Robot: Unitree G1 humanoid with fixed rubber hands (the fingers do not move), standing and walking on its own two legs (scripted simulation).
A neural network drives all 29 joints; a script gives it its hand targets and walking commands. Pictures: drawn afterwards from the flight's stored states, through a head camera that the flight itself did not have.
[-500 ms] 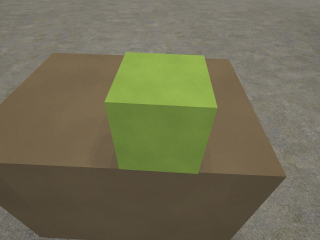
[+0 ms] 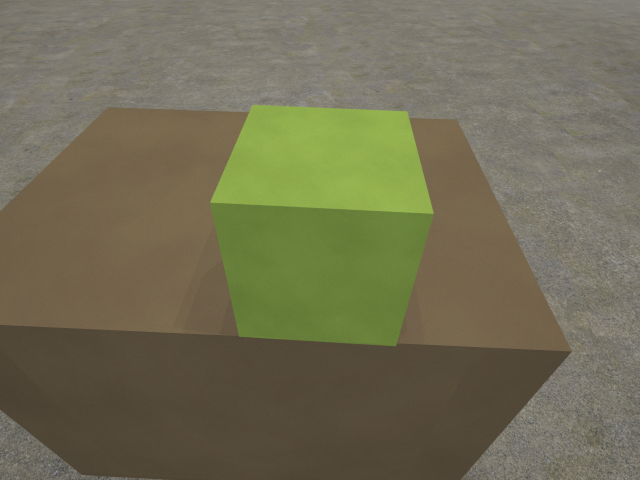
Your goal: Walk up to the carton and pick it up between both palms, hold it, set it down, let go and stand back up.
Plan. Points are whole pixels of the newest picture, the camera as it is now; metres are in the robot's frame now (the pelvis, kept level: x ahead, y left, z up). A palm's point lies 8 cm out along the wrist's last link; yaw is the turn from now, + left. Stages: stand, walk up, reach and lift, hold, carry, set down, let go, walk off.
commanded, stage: stand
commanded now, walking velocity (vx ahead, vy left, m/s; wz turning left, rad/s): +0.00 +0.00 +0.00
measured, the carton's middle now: (323, 223) +0.47 -0.01 +0.10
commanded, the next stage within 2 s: none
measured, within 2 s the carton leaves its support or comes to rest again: neither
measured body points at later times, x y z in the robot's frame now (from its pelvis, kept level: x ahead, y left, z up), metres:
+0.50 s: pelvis +0.00 +0.00 +0.00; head -0.02 +0.00 +0.45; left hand +0.08 +0.25 -0.14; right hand +0.09 -0.26 -0.13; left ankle +0.04 +0.11 -0.74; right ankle +0.02 -0.13 -0.74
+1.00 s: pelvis +0.00 +0.00 +0.00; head -0.02 +0.00 +0.45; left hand +0.08 +0.25 -0.14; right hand +0.08 -0.26 -0.13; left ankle +0.04 +0.11 -0.74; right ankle +0.02 -0.13 -0.74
